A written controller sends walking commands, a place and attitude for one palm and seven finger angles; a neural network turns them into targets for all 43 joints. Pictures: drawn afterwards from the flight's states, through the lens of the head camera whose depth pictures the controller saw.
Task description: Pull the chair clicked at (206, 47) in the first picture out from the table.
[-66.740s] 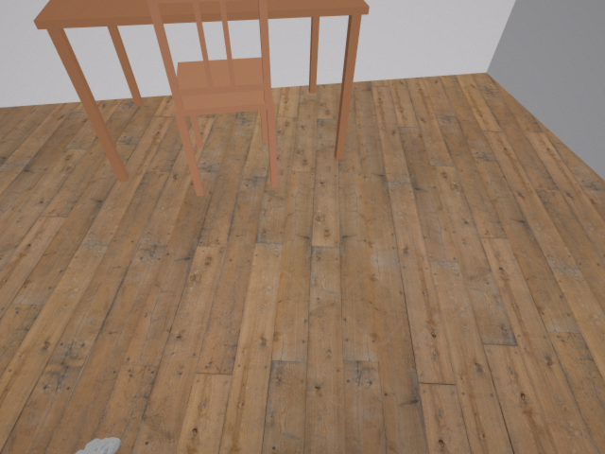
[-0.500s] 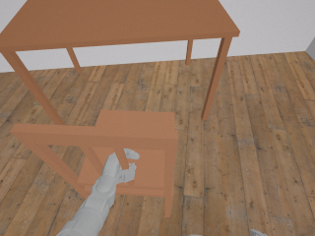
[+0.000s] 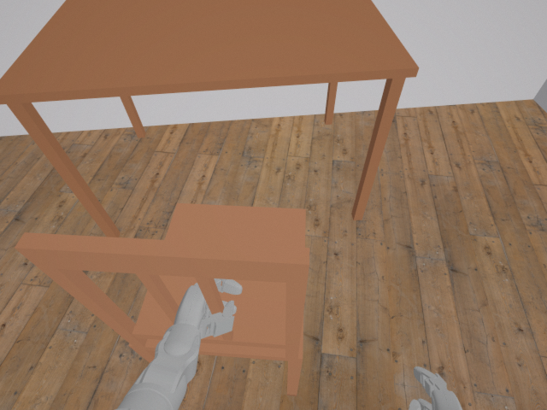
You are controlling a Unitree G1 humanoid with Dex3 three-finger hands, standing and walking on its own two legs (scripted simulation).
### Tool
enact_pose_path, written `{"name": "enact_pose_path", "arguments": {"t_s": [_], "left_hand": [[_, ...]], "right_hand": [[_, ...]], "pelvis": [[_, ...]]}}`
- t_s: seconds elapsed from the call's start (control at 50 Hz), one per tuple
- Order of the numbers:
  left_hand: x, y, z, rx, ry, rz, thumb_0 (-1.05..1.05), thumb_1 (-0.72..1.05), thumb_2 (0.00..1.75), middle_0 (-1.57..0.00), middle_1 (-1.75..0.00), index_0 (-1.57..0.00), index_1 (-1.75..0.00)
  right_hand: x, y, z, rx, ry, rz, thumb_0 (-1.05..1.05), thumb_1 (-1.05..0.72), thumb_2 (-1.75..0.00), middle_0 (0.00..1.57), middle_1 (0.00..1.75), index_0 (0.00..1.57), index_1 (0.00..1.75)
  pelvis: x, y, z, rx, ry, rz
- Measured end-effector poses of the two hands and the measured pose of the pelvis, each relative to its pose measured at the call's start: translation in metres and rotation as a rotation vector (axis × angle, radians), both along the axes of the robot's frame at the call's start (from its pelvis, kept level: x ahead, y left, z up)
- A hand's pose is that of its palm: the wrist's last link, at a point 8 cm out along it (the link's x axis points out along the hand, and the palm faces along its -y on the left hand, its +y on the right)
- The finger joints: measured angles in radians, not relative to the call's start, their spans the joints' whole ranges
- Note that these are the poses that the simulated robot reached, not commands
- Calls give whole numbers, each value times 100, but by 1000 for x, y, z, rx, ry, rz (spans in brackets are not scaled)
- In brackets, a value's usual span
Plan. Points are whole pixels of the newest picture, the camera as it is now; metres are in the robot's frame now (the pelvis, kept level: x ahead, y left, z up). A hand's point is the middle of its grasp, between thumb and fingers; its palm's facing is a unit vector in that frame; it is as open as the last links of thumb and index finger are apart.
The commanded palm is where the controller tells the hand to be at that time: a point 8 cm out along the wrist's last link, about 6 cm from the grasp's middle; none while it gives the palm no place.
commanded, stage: open the thumb and straighten the fingers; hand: left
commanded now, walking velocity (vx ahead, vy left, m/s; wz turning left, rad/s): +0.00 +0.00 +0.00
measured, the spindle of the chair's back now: (169, 306) +0.29 +0.20 -0.08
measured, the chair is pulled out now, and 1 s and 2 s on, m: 0.49 0.49 0.49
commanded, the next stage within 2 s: draw the fingers out of the gap in 0.84 s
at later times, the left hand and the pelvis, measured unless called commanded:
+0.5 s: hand (221, 309) +0.29 +0.11 -0.07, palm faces -0.11 -0.98 -0.14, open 12.2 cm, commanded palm +0.27 +0.15 -0.04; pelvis +0.00 +0.01 -0.02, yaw +1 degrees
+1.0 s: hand (219, 311) +0.28 +0.11 -0.07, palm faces -0.10 -0.99 -0.12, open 17.4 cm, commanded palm +0.26 +0.17 -0.05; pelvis +0.01 +0.01 -0.04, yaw +2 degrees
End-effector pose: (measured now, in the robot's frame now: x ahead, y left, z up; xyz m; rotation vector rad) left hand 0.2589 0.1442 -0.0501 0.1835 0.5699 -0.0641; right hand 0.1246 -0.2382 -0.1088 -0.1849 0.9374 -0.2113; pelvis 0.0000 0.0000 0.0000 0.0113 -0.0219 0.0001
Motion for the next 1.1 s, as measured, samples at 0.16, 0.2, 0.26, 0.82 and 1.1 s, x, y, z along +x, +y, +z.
{"name": "enact_pose_path", "arguments": {"t_s": [0.16, 0.2, 0.26, 0.82, 1.1], "left_hand": [[0, 0, -2, -29, 4, 17, 4, 73, 83, -33, -130, -49, -145], [2, 1, -3, -49, -9, 24, 3, 71, 81, -35, -132, -49, -145], [4, 4, 0, -46, -53, 7, 3, 59, 75, -40, -136, -49, -145], [17, 18, -5, -38, -9, 10, -1, -53, 20, -8, -24, -8, -24], [-2, 20, -8, -32, 5, 17, -1, -54, 20, -1, -1, -1, -1]], "right_hand": [[-5, -5, 5, 5, -3, -18, 1, -91, -90, 20, 30, 20, 30], [-9, -7, 4, 19, -10, -19, 1, -91, -90, 20, 30, 20, 30], [-15, -10, 3, 22, -21, -13, 1, -90, -90, 20, 30, 20, 30], [13, 5, -17, 21, -106, 47, 1, -90, -90, 20, 30, 20, 30], [36, 1, -12, 3, -144, 62, 1, -90, -90, 20, 30, 20, 30]], "pelvis": [[-1, 0, -1, -1, 28, 11], [-1, -1, -4, 1, 54, 16], [-2, 0, -8, 1, 86, 15], [9, 10, -32, -6, 190, 26], [18, 8, -38, -11, 215, 35]]}}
